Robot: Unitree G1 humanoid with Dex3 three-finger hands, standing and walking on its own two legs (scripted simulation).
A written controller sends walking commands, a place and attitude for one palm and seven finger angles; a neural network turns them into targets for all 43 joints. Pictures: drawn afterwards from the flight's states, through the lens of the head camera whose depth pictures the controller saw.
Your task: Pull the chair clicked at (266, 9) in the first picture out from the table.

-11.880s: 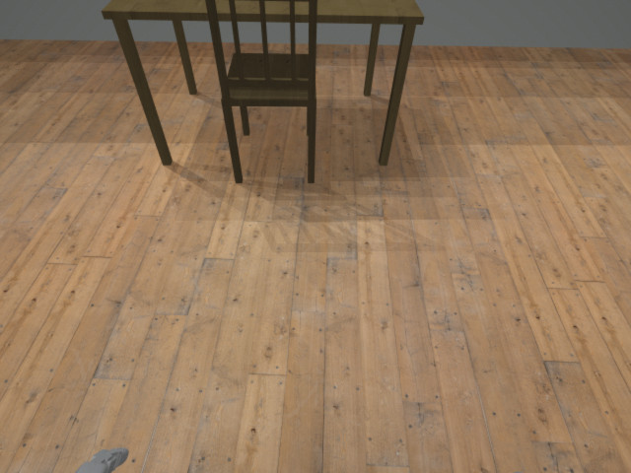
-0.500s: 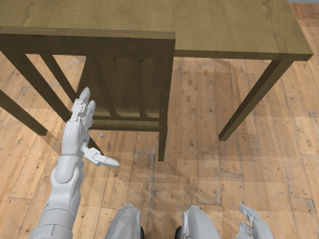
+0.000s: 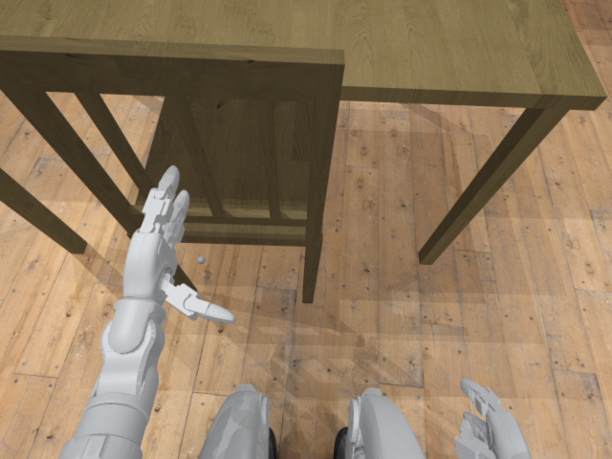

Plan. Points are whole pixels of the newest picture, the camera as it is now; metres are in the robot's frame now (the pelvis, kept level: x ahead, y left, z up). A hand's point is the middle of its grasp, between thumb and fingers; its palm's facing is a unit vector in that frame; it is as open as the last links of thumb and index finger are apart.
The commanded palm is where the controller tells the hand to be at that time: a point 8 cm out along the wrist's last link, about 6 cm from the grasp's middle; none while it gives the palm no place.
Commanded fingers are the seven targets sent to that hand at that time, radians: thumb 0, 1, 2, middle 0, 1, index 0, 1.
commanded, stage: aim the fingers beside a spindle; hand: left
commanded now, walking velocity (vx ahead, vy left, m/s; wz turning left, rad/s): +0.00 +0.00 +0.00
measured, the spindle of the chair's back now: (200, 164) +0.51 +0.17 +0.01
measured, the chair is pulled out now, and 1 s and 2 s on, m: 0.00 0.00 0.00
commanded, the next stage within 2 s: push the fingers through the gap in 1.50 s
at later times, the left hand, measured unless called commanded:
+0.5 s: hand (198, 255) +0.36 +0.15 +0.02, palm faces -0.05 -1.00 -0.03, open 16.9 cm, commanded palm +0.33 +0.21 +0.02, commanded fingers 0.00 -0.50 0.30 -0.06 -0.08 -0.06 -0.08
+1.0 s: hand (195, 247) +0.37 +0.15 +0.02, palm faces -0.03 -1.00 -0.05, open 16.9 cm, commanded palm +0.34 +0.21 +0.03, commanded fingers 0.00 -0.50 0.30 -0.06 -0.08 -0.06 -0.08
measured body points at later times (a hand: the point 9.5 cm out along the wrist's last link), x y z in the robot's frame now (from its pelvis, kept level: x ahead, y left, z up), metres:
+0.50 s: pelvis +0.00 +0.01 +0.00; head +0.12 +0.02 +0.44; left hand +0.36 +0.20 +0.02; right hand +0.15 -0.25 -0.11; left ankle +0.02 +0.10 -0.63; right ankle +0.02 -0.11 -0.63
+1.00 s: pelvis +0.01 +0.01 +0.00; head +0.13 +0.01 +0.43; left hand +0.36 +0.20 +0.03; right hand +0.15 -0.25 -0.11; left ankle +0.02 +0.10 -0.63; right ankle +0.02 -0.11 -0.63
